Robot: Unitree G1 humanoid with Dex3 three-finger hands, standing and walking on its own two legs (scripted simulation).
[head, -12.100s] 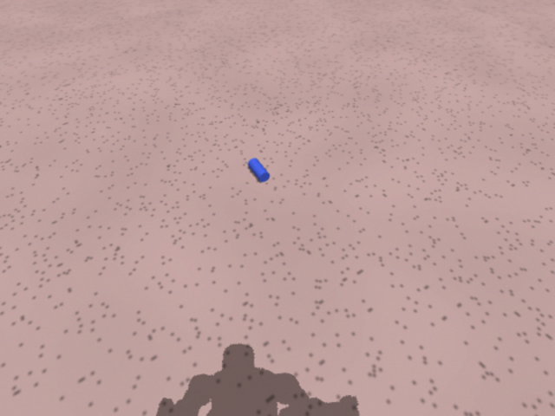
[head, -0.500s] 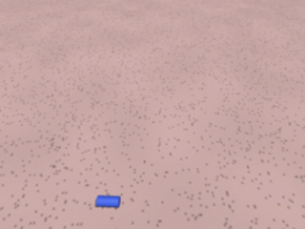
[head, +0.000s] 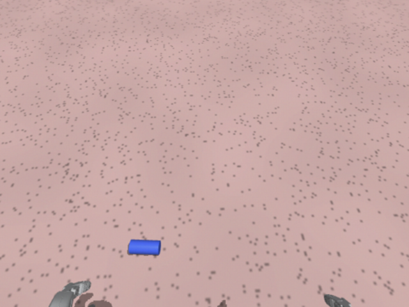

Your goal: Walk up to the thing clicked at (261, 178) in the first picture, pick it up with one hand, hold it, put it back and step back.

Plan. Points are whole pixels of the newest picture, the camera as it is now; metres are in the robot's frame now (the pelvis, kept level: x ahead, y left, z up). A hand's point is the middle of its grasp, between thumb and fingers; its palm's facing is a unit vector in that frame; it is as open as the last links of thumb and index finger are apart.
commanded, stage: rise first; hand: left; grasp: from above
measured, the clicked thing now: (145, 247) +0.45 +0.27 -0.74
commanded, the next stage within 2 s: none
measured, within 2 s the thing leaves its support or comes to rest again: neither
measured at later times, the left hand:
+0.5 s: hand out of the picture +0.14 +0.26 -0.21, palm faces -0.13 -0.89 -0.44, open 14.0 cm
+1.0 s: hand out of the picture +0.16 +0.29 -0.31, palm faces -0.36 -0.73 -0.58, open 14.2 cm
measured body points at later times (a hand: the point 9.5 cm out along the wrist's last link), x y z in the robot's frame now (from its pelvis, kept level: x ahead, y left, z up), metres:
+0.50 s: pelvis +0.00 +0.01 -0.07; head +0.10 +0.02 +0.37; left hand +0.15 +0.31 -0.18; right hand +0.16 -0.25 -0.17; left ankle +0.01 +0.13 -0.74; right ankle -0.01 -0.12 -0.74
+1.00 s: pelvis -0.03 +0.01 -0.16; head +0.12 +0.02 +0.26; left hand +0.17 +0.33 -0.27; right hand +0.17 -0.25 -0.25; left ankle +0.01 +0.13 -0.74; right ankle -0.01 -0.12 -0.74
